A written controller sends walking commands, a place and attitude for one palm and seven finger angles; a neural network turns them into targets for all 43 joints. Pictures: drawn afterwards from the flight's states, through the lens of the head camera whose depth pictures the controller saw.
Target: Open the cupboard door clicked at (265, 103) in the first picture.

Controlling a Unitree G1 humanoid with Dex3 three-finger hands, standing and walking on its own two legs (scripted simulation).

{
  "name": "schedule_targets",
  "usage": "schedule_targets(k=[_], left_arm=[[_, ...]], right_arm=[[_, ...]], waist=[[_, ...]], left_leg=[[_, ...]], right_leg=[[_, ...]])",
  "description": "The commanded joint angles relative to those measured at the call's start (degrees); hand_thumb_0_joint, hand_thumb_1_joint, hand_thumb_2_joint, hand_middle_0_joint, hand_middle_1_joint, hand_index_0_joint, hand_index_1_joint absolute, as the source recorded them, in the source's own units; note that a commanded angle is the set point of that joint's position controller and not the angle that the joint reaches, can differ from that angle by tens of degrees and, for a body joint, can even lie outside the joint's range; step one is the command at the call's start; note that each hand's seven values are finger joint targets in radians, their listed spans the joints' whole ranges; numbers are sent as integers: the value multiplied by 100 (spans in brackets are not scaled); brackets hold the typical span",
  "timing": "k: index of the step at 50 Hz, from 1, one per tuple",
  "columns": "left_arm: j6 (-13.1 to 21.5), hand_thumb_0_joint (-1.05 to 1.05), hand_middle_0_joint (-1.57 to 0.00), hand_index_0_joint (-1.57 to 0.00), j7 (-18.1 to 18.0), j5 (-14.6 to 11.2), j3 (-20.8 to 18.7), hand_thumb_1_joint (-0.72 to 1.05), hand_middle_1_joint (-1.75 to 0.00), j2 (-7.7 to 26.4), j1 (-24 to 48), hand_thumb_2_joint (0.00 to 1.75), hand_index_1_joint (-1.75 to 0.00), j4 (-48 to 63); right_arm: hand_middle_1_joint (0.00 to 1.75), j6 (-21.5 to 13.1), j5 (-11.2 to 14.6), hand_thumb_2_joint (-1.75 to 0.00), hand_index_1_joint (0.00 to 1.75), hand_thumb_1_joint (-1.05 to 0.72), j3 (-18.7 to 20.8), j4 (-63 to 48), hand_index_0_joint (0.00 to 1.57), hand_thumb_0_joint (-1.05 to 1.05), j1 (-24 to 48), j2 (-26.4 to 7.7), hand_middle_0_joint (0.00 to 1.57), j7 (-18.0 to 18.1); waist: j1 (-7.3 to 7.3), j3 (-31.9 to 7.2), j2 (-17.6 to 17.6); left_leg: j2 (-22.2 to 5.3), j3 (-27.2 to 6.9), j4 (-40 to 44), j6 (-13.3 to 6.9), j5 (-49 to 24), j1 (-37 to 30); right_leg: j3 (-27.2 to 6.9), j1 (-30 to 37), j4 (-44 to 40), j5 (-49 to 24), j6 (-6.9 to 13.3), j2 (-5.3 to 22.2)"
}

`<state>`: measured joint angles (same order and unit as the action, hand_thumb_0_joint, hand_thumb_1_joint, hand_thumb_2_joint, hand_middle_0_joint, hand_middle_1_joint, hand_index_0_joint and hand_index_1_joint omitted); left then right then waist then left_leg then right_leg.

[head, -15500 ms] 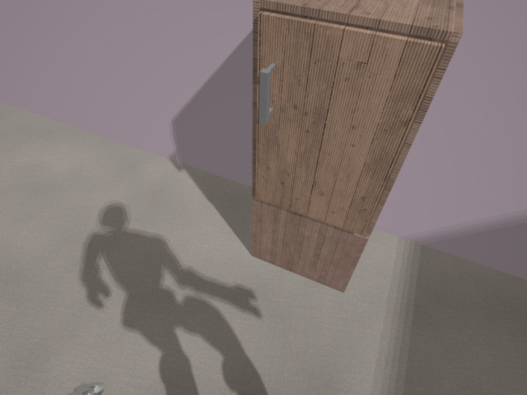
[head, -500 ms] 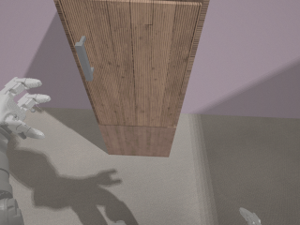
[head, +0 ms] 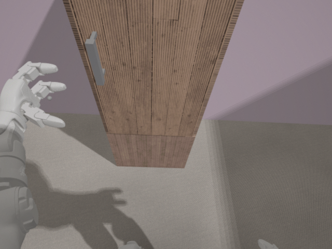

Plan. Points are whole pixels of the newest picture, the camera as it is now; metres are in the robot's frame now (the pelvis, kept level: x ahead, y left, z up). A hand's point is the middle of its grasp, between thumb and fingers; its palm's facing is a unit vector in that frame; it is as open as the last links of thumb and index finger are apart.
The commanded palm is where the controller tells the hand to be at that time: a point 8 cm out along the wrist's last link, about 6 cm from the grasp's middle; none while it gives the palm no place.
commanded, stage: move the hooked fingers beside the handle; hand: left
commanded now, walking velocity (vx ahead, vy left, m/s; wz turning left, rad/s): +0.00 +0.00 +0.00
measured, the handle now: (97, 59) +0.58 +0.19 +0.10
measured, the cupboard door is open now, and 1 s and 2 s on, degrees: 0 0 0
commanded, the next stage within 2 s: slide the fingers in behind the handle in 1.64 s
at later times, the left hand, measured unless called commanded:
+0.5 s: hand (63, 73) +0.50 +0.26 +0.12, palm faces -0.01 -1.00 +0.02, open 14.0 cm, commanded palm +0.50 +0.31 +0.10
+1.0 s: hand (65, 68) +0.54 +0.27 +0.10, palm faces +0.01 -1.00 +0.02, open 14.0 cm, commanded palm +0.52 +0.31 +0.10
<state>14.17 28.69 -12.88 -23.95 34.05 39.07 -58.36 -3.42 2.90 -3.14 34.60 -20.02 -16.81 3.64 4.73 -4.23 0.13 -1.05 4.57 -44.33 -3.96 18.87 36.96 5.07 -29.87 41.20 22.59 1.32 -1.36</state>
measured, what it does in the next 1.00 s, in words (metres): stands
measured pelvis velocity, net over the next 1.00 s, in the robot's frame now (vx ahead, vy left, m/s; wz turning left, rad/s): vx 0.02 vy -0.01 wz -0.05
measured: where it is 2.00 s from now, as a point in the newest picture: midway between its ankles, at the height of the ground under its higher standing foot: outside the picture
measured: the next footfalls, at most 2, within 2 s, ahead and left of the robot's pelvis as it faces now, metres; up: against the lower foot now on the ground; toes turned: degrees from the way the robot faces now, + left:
none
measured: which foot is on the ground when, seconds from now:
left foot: down 0.00-1.00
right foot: down 0.00-1.00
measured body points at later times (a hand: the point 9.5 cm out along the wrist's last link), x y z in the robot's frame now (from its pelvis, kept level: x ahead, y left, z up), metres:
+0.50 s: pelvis +0.00 +0.00 -0.01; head +0.11 +0.03 +0.42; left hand +0.50 +0.31 +0.12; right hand -0.02 -0.29 -0.10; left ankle +0.03 +0.07 -0.71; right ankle -0.03 -0.11 -0.71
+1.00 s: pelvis +0.02 -0.01 -0.02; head +0.16 +0.02 +0.41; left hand +0.53 +0.32 +0.10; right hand -0.03 -0.28 -0.10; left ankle +0.03 +0.07 -0.71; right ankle -0.03 -0.11 -0.71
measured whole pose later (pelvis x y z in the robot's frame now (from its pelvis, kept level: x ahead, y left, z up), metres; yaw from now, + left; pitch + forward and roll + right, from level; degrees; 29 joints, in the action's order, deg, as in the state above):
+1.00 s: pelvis +0.02 -0.01 -0.02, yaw -3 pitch +22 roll -4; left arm 13.9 28.5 -5.4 -31.1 48.2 56.5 -72.9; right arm 5.7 1.0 -3.4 35.1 -26.8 -17.0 2.6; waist 11.7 -5.3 0.6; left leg -4.1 4.0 -50.7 -3.3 22.7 49.9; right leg 5.0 -41.7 44.2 24.3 2.0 -4.2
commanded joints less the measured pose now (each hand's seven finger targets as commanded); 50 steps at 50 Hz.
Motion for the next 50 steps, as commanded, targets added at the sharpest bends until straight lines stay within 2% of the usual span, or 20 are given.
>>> schedule_targets(k=[1,5,8,12,14,15,16,18,20,24,26,29,32,36,40,41,42,43,46,50], left_arm=[[511,0,-30,-30,-105,-26,-363,-50,-120,1800,2540,30,-120,981],[616,0,-30,-30,-113,21,-108,-50,-120,1619,3162,30,-120,787],[592,0,-30,-30,-137,128,-437,-50,-120,2123,3118,30,-120,389],[583,0,-30,-30,-157,274,-326,-50,-120,2269,3690,30,-120,111],[636,0,-30,-30,-188,347,-417,-50,-120,2461,3820,30,-120,106],[690,0,-30,-30,-174,313,-311,-50,-120,2315,3930,30,-120,235],[717,0,-30,-30,-171,325,-382,-50,-120,2403,3938,30,-120,240],[698,0,-30,-30,-138,338,-310,-50,-120,2361,3999,30,-120,71],[616,0,-30,-30,-109,335,-397,-50,-120,2502,4033,30,-120,-245],[353,0,-30,-30,-137,525,-420,-50,-120,2831,4219,30,-120,-707],[363,0,-30,-30,-185,616,-613,-50,-120,3213,4310,30,-120,-736],[441,0,-30,-30,-207,716,-482,-50,-120,3218,4700,30,-120,-652],[536,0,-30,-30,-174,747,-652,-50,-120,3586,4975,30,-120,-647],[421,0,-30,-30,-24,763,-807,-50,-120,3716,4514,30,-120,-792],[234,0,-30,-30,79,719,-555,-50,-120,3251,4203,30,-120,-694],[238,0,-30,-30,65,700,-717,-50,-120,3430,4187,30,-120,-553],[251,0,-30,-30,73,660,-674,-50,-120,3327,4153,30,-120,-394],[285,0,-30,-30,53,610,-891,-50,-120,3495,4076,30,-120,-285],[380,0,-30,-30,-9,553,-1029,-50,-120,3581,4228,30,-120,-130],[506,0,-30,-30,-110,594,-882,-50,-120,3314,4116,30,-120,205]], right_arm=[[30,-61,-56,-90,30,-90,475,-418,20,0,-591,-1134,20,62],[30,44,-77,-90,30,-90,461,-304,20,0,-679,-1136,20,63],[30,137,-90,-90,30,-90,459,-247,20,0,-805,-1207,20,69],[30,235,-94,-90,30,-90,432,-162,20,0,-913,-1227,20,96],[30,280,-112,-90,30,-90,440,-128,20,0,-1006,-1241,20,101],[30,293,-129,-90,30,-90,439,-139,20,0,-1040,-1225,20,94],[30,317,-137,-90,30,-90,452,-109,20,0,-1091,-1240,20,87],[30,382,-144,-90,30,-90,451,-56,20,0,-1165,-1245,20,75],[30,450,-139,-90,30,-90,437,-36,20,0,-1245,-1270,20,93],[30,542,-126,-90,30,-90,402,-63,20,0,-1338,-1302,20,110],[30,587,-130,-90,30,-90,377,-109,20,0,-1399,-1327,20,131],[30,611,-165,-90,30,-90,363,-90,20,0,-1516,-1307,20,127],[30,644,-183,-90,30,-90,345,-32,20,0,-1627,-1350,20,156],[30,703,-199,-90,30,-90,345,-80,20,0,-1726,-1328,20,141],[30,796,-201,-90,30,-90,375,-129,20,0,-1782,-1273,20,84],[30,822,-217,-90,30,-90,395,-123,20,0,-1815,-1304,20,76],[30,841,-218,-90,30,-90,417,-138,20,0,-1801,-1287,20,50],[30,845,-236,-90,30,-90,447,-150,20,0,-1828,-1309,20,42],[30,853,-237,-90,30,-90,464,-145,20,0,-1801,-1300,20,17],[30,893,-236,-90,30,-90,469,-157,20,0,-1729,-1235,20,-48]], waist=[[76,-2055,753],[261,-1966,743],[212,-2082,746],[377,-2010,897],[381,-2182,1003],[415,-2341,1085],[408,-2516,1088],[477,-2509,1099],[511,-2340,886],[611,-1992,886],[608,-2141,856],[737,-2304,1052],[795,-2558,1197],[638,-2934,1374],[612,-2894,1465],[572,-2979,1417],[576,-3025,1466],[537,-3107,1207],[566,-3043,1213],[486,-3072,1697]], left_leg=[[-161,-1048,436,249,-1987,-2620],[-181,-1108,382,239,-1910,-2586],[-175,-1098,344,235,-1829,-2437],[-157,-1071,245,204,-1664,-2207],[-165,-1086,186,205,-1762,-2265],[-161,-1093,133,208,-1988,-2402],[-185,-1112,93,223,-2136,-2530],[-195,-1103,38,219,-2138,-2500],[-177,-1063,8,177,-2024,-2204],[-138,-940,-37,103,-1620,-1597],[-132,-897,-133,85,-1704,-1458],[-149,-893,-250,84,-1728,-1465],[-193,-929,-389,91,-1883,-1542],[-169,-895,-492,110,-2440,-1661],[-176,-885,-506,123,-2891,-1894],[-208,-917,-511,133,-3045,-1992],[-212,-902,-509,132,-3109,-2076],[-205,-904,-503,110,-3132,-2008],[-186,-870,-495,91,-3114,-1952],[-214,-926,-502,146,-3620,-2432]], right_leg=[[-234,-753,-390,-1388,44,-146],[-221,-978,-371,-1265,45,-157],[-240,-953,-342,-1261,39,-162],[-283,-1108,-323,-1183,16,-165],[-290,-1121,-282,-1225,23,-175],[-286,-1130,-250,-1336,34,-195],[-290,-1152,-244,-1414,21,-204],[-283,-1251,-242,-1397,9,-219],[-287,-1185,-240,-1405,14,-234],[-362,-1213,-281,-1312,-46,-208],[-407,-1120,-224,-1435,-58,-220],[-426,-1210,-177,-1448,-79,-236],[-434,-1257,-104,-1517,-79,-261],[-401,-1124,12,-1971,-59,-285],[-316,-1255,18,-2231,-52,-330],[-296,-1257,18,-2279,-65,-342],[-301,-1250,3,-2333,-69,-356],[-305,-1055,-4,-2444,-74,-364],[-326,-960,-12,-2560,-69,-378],[-295,-1137,-7,-2544,-25,-387]])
